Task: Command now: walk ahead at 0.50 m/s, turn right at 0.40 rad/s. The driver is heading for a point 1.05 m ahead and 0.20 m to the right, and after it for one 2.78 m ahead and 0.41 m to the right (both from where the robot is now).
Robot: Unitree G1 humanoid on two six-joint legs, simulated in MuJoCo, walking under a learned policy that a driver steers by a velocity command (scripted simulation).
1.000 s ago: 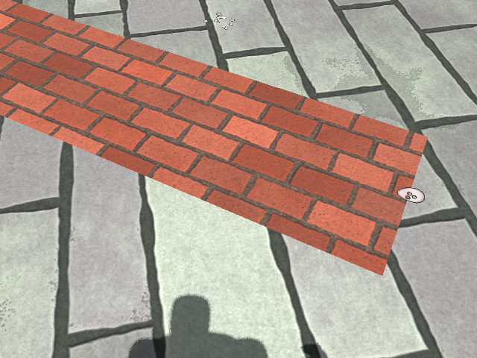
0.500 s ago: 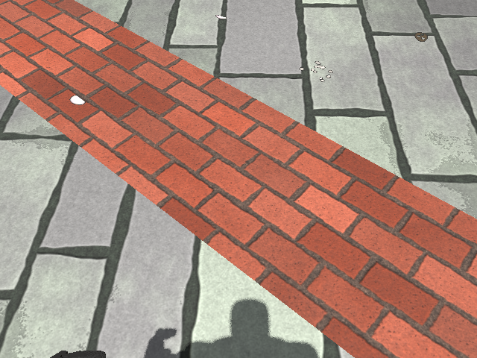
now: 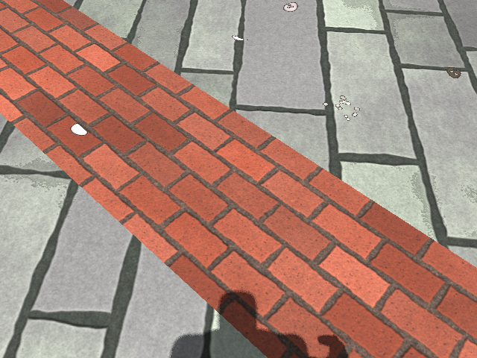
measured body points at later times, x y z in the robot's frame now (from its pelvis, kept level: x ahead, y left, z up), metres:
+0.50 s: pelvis +0.20 -0.06 -0.01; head +0.25 -0.09 +0.44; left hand +0.44 +0.16 -0.09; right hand +0.26 -0.37 -0.13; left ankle +0.19 +0.11 -0.65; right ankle +0.28 -0.15 -0.74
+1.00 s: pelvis +0.31 -0.06 +0.00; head +0.32 -0.04 +0.45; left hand +0.54 +0.14 -0.10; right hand +0.28 -0.33 -0.12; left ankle +0.35 +0.08 -0.74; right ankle +0.28 -0.16 -0.73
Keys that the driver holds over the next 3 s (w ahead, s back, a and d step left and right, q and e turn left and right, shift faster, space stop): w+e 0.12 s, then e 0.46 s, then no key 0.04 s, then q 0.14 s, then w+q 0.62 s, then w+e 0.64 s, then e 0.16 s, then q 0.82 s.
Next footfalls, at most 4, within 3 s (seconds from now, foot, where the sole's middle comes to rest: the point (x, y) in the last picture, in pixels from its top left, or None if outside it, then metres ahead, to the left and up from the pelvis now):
0.34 right None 0.32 -0.16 -0.77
0.80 left None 0.38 0.06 -0.77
1.42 left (228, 289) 0.67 0.06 -0.77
1.98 right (298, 211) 0.96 -0.16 -0.77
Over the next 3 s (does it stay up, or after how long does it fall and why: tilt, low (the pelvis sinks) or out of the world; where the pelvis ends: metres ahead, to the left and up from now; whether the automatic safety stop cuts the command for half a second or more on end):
stays up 1.09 -0.12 0.01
